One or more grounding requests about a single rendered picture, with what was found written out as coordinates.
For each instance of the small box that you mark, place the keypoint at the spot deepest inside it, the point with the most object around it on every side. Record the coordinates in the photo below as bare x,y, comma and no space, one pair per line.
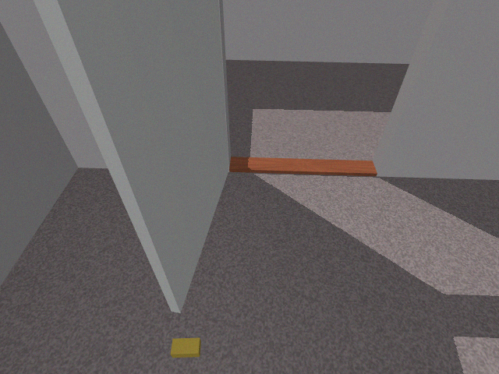
185,347

